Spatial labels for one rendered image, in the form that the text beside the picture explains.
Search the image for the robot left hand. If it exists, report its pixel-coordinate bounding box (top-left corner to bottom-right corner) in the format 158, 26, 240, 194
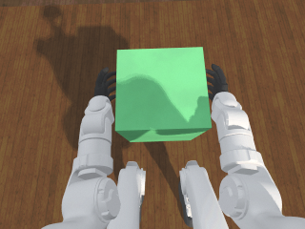
93, 67, 116, 102

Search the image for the robot right hand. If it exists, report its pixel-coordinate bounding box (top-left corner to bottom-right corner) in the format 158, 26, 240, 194
205, 64, 229, 102

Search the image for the right robot forearm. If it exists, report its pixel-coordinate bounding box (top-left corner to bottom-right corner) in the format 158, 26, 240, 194
211, 92, 282, 208

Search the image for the left robot thigh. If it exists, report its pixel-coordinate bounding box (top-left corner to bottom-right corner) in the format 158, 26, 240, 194
106, 166, 146, 229

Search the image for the robot thigh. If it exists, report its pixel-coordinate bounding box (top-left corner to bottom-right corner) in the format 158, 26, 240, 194
106, 166, 146, 229
179, 164, 229, 229

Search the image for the carton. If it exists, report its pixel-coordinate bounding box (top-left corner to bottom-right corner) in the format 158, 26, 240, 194
114, 47, 212, 142

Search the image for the left robot forearm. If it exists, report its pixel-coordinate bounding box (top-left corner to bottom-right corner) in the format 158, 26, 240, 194
61, 95, 114, 217

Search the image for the right robot thigh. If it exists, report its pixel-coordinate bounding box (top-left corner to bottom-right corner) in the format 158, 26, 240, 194
179, 164, 229, 229

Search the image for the left robot upper arm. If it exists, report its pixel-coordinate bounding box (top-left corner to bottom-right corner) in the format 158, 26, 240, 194
41, 177, 121, 229

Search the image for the right robot upper arm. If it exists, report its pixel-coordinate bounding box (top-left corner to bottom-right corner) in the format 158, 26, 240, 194
218, 173, 305, 229

